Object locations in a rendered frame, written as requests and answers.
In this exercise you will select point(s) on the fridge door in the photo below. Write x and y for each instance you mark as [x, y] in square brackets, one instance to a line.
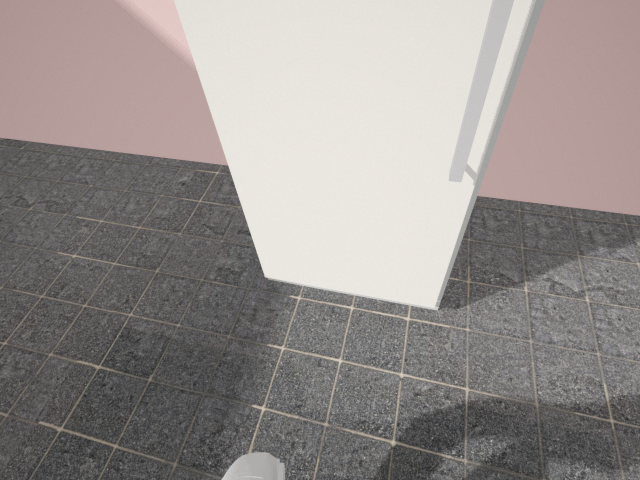
[339, 121]

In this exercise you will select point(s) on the handle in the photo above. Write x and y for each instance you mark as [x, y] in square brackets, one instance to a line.
[493, 36]

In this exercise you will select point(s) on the robot left thigh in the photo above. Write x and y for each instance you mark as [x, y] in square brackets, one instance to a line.
[256, 466]

